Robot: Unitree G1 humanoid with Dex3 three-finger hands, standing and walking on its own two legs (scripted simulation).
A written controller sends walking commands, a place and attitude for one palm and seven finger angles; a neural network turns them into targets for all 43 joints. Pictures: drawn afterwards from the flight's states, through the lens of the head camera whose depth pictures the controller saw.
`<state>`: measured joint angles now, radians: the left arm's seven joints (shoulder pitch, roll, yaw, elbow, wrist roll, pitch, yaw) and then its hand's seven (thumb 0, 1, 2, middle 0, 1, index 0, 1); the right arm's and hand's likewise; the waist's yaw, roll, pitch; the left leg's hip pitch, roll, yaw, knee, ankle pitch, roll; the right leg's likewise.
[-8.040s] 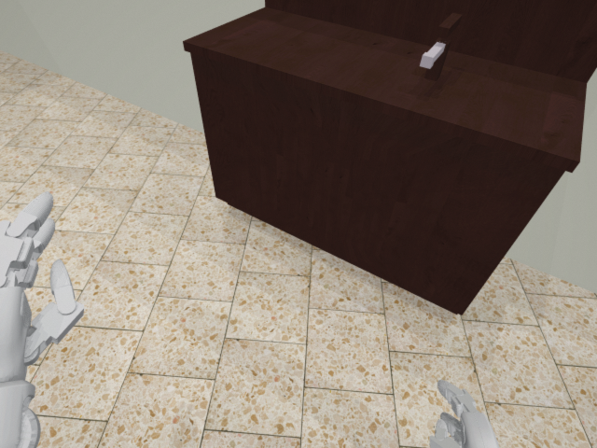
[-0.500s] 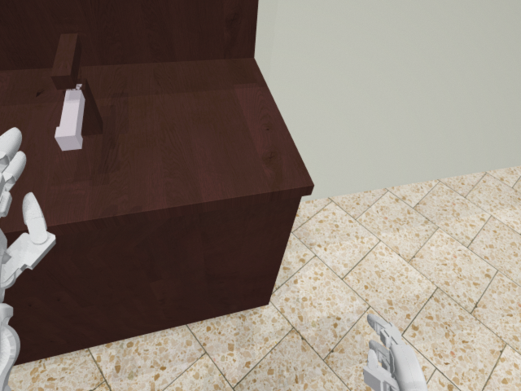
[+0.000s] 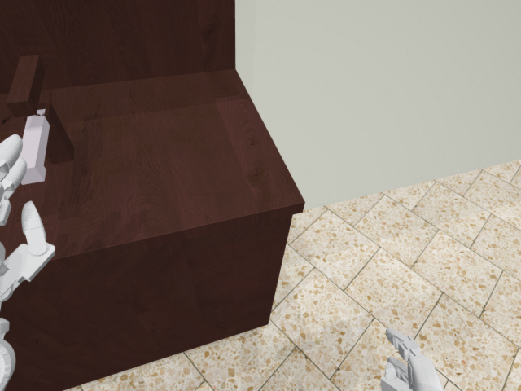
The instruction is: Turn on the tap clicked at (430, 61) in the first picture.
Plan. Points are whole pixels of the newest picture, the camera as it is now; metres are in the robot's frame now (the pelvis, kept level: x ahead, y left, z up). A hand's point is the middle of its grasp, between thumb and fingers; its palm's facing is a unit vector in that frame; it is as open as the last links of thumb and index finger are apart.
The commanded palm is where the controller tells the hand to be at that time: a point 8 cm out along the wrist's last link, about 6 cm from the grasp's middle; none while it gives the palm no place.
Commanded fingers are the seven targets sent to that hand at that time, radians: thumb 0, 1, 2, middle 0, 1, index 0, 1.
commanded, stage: come to a stop and stand still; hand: left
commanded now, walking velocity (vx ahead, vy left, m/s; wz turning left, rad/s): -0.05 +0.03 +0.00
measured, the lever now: (29, 170) +0.36 +0.36 +0.14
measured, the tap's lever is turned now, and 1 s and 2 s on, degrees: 0 0 0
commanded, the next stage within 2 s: look again from close up in 1.62 s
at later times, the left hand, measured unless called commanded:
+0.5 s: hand (24, 258) +0.21 +0.26 +0.18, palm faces +0.40 -0.87 -0.29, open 7.4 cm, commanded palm +0.14 +0.29 +0.20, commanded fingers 0.00 0.90 0.90 -0.20 -0.30 -0.20 -0.30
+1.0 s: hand out of the picture +0.20 +0.32 +0.17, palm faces +0.42 -0.84 -0.34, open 7.4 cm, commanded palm +0.14 +0.34 +0.20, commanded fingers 0.00 0.90 0.90 -0.20 -0.30 -0.20 -0.30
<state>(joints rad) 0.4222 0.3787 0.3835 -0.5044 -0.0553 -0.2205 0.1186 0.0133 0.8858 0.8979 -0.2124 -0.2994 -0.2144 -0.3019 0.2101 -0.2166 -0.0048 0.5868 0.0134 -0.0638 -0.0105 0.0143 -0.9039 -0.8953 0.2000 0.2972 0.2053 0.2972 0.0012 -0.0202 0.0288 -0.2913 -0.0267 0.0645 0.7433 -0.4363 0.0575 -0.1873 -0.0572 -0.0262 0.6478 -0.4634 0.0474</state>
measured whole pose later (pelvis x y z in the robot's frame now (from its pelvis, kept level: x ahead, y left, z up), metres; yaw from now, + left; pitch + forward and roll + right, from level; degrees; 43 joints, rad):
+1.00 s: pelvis -0.01 +0.05 +0.02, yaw +2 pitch -3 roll -2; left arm 0.36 0.34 0.35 -0.40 -0.01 -0.24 0.07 0.01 0.89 0.90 -0.21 -0.30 -0.21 -0.30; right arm 0.22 -0.16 0.04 0.60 0.00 -0.17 0.01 0.01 -0.90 -0.90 0.20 0.30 0.21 0.30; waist 0.05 -0.04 0.09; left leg -0.25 -0.06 -0.01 0.49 -0.19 0.07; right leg -0.21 0.01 0.02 0.45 -0.24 0.01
